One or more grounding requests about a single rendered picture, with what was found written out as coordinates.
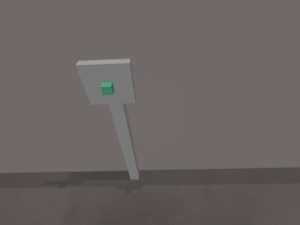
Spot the button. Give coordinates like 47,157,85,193
100,82,114,96

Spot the panel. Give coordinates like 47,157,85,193
76,58,140,180

